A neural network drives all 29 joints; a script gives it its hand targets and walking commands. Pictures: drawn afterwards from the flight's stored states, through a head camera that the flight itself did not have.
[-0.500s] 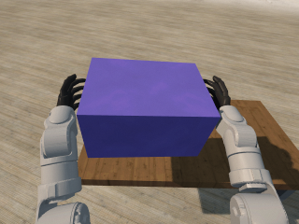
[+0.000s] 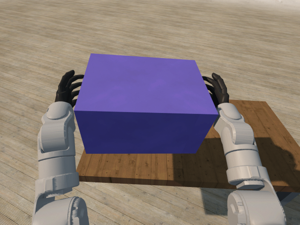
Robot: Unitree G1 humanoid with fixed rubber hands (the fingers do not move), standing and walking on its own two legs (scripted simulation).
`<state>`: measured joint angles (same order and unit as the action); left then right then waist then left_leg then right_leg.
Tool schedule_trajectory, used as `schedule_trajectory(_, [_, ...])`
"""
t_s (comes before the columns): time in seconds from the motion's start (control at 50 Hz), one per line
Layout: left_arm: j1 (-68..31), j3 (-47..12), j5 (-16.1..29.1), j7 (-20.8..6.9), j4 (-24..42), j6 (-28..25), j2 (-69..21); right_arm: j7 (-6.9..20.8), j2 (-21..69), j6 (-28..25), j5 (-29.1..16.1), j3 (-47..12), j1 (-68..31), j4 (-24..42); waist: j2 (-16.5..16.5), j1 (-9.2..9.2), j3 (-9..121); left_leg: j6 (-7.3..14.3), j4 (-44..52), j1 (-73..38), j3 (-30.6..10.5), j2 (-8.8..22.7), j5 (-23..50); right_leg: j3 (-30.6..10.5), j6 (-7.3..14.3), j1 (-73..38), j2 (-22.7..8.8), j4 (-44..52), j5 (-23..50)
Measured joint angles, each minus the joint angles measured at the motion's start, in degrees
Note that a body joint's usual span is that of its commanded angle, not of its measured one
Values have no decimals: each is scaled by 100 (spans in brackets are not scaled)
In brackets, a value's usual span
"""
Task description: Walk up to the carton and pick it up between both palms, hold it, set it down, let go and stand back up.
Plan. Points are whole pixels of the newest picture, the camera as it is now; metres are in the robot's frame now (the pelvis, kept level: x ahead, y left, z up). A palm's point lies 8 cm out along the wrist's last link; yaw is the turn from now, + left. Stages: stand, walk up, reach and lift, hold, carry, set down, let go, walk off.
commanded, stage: hold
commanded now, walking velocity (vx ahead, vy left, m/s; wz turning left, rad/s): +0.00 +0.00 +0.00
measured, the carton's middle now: (143, 104) +0.39 +0.00 +0.16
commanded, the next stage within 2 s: none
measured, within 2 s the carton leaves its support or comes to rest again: neither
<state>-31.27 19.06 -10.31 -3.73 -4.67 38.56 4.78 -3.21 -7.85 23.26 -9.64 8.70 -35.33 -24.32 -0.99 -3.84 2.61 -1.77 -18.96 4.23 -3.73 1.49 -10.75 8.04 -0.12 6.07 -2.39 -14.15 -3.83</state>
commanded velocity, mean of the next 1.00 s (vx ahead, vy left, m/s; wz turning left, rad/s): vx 0.00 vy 0.00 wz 0.00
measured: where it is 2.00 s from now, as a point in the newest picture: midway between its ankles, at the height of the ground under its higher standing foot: outside the picture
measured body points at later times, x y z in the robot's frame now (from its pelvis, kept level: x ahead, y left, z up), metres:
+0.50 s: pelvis +0.01 +0.00 +0.00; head -0.03 +0.02 +0.45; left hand +0.38 +0.19 +0.19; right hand +0.37 -0.21 +0.18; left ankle +0.00 +0.14 -0.75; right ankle +0.05 -0.12 -0.75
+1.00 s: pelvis +0.01 +0.00 +0.00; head -0.03 +0.02 +0.45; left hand +0.38 +0.19 +0.19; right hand +0.37 -0.21 +0.19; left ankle +0.00 +0.14 -0.75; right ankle +0.05 -0.12 -0.75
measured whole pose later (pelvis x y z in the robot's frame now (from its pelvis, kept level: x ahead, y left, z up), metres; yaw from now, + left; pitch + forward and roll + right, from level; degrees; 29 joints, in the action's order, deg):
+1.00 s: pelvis +0.01 +0.00 +0.00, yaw +0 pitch -5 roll -1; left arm -29.0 18.0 -11.4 -2.9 -1.5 39.9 3.1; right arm -2.2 -9.1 23.5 -10.4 8.2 -33.9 -23.2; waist -0.9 -4.9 1.5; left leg -1.6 -18.9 2.4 -3.3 1.8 -11.7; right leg 7.6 -0.4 4.0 -2.0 -13.2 -4.2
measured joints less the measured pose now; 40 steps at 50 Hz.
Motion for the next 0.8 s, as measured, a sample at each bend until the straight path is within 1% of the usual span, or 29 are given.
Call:
schedule_trajectory(0.08, [-76,66,-101,-31,-172,16,-28,21,11,30,33,46,-120,-222,-17,6,-20,16,20,-79,14,-9,-11,-15,-8,-59,-9,-11,-19])
schedule_trajectory(0.14, [-42,61,-155,-36,-171,106,-51,55,3,17,29,28,-116,-373,-55,-13,-17,10,45,-109,11,-12,-12,-12,-9,-75,-13,-19,-41])
schedule_trajectory(0.24, [120,-83,-46,52,56,20,-45,42,-70,-41,-69,-53,39,-86,-67,-17,-12,-1,1,-72,14,15,-55,-14,-9,-75,17,22,-38])
schedule_trajectory(0.32, [146,-76,-86,62,196,68,-81,58,-81,-52,-109,-47,17,-78,-61,-68,-83,-4,-1,-127,17,23,-79,-16,-13,-149,28,64,-35])
schedule_trajectory(0.4, [298,-149,-89,70,389,87,-112,49,-117,-9,-172,-97,172,150,-31,-131,-78,3,-10,-165,14,27,-109,-13,-29,-209,34,103,-39])
schedule_trajectory(0.46, [318,-107,-147,46,405,105,-180,44,-124,29,-190,-101,208,175,-27,-149,-127,17,-14,-236,39,28,-133,-38,-36,-264,35,87,-60])
schedule_trajectory(0.56, [321,-80,-175,12,449,162,-217,16,-140,19,-241,-143,282,211,-21,-97,-133,34,18,-249,99,20,-122,-98,-46,-231,27,71,-55])
schedule_trajectory(0.62, [346,-100,-124,8,448,139,-181,-11,-129,80,-205,-147,306,333,-1,-83,-118,43,11,-210,95,8,-115,-96,-54,-203,16,79,-42])
schedule_trajectory(0.72, [345,-65,-82,17,465,114,-167,-11,-98,92,-183,-127,255,337,-4,-50,-83,46,3,-168,89,-5,-106,-93,-56,-170,5,83,-27])
schedule_trajectory(0.8, [269,-43,-160,25,340,203,-194,80,-76,43,-108,-60,167,37,-34,-31,-90,34,29,-200,80,-16,-91,-85,-48,-179,-9,52,-44])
